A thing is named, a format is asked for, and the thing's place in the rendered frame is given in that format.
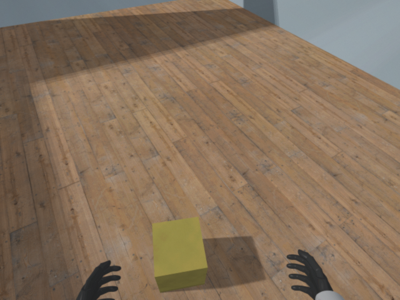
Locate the robot right hand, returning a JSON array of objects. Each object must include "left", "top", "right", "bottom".
[{"left": 286, "top": 249, "right": 333, "bottom": 300}]

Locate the robot left hand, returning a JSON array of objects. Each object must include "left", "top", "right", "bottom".
[{"left": 76, "top": 260, "right": 121, "bottom": 300}]

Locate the carton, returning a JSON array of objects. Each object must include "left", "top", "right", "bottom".
[{"left": 152, "top": 217, "right": 208, "bottom": 293}]

